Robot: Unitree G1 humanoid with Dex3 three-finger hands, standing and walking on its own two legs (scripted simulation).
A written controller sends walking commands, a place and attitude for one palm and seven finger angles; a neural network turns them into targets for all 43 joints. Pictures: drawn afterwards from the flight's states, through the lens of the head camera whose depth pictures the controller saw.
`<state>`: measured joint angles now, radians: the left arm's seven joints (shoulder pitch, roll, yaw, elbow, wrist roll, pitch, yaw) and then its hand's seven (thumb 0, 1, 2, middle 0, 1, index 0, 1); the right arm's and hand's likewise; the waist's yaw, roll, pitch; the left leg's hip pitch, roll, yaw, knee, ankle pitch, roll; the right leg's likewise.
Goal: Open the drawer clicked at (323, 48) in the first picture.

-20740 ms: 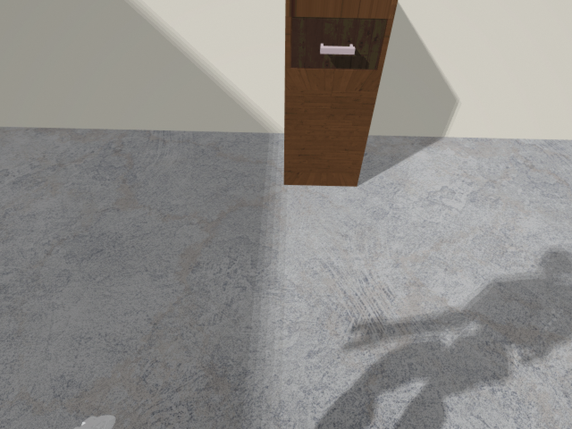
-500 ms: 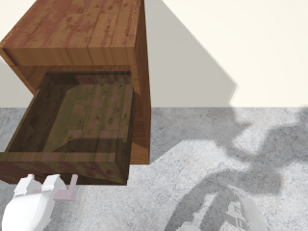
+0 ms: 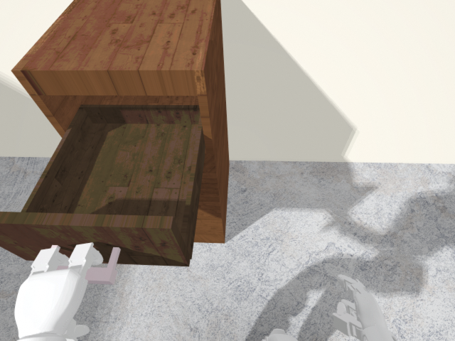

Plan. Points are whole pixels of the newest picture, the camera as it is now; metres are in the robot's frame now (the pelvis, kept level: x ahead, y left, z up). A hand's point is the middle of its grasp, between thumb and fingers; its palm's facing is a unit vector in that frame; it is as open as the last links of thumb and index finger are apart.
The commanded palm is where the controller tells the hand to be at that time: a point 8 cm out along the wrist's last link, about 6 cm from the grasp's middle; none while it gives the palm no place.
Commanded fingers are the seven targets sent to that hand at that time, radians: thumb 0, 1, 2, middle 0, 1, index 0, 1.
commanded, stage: open the thumb to release the handle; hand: left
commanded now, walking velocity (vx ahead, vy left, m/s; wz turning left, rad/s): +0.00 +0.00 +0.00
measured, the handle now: (80, 263) +0.23 +0.28 +0.00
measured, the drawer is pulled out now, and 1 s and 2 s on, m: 0.30 0.30 0.30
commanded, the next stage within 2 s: lift the hand off the handle in 0.02 s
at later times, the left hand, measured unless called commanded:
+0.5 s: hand (74, 296) +0.18 +0.28 -0.01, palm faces -0.02 -0.02 -1.00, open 13.7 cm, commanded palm +0.17 +0.29 +0.05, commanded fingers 0.00 -0.50 0.30 -0.30 -1.20 -0.30 -1.20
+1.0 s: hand (46, 283) +0.19 +0.28 +0.06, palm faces +0.03 -0.03 -1.00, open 13.4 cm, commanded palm +0.16 +0.29 +0.12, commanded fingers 0.00 -0.50 0.30 -0.30 -1.20 -0.30 -1.20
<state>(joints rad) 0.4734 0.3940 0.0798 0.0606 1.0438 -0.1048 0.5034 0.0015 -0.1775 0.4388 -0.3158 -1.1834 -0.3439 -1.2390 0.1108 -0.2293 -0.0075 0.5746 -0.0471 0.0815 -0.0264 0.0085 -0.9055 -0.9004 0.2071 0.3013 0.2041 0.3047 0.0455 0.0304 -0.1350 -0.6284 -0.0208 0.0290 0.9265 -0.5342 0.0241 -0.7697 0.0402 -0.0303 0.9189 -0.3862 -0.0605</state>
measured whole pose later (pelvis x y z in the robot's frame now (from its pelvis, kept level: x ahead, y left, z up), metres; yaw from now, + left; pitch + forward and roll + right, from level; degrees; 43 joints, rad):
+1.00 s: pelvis -0.01 +0.00 +0.03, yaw +1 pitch +7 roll +1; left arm 0.38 0.45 0.09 -0.02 0.97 -0.09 0.36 0.00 -0.49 0.30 -0.32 -1.20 -0.39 -1.22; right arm 0.12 -0.25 -0.02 0.60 -0.03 0.05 -0.07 0.01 -0.91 -0.90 0.21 0.30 0.20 0.30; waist 0.08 0.06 -0.07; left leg -0.43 -0.03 0.00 0.74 -0.43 0.02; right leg -0.56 0.03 -0.04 0.74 -0.30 -0.06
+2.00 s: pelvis -0.01 +0.02 +0.05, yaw +2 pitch -1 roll +0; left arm 0.38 0.54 0.10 -0.33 0.86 -0.03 0.08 0.00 -0.49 0.30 -0.32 -1.20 -0.32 -1.20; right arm 0.12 -0.27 0.03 0.59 -0.01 0.09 -0.04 0.01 -0.91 -0.90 0.21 0.30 0.20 0.30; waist 0.13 0.10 0.01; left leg -0.14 -0.05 -0.01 0.46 -0.31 0.05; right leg -0.25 0.02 -0.04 0.44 -0.18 -0.03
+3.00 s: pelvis +0.00 -0.01 +0.06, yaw +3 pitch -4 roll +0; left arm 0.51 0.33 0.28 -0.43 -0.06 -0.15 0.09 0.00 0.21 0.61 -0.26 -0.74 -0.26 -0.74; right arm 0.19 -0.22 0.01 0.65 -0.01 -0.15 -0.07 0.01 -0.90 -0.90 0.21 0.30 0.20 0.30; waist 0.05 0.07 0.04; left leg -0.03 -0.01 -0.04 0.39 -0.29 0.01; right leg -0.14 0.05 -0.07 0.36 -0.17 -0.06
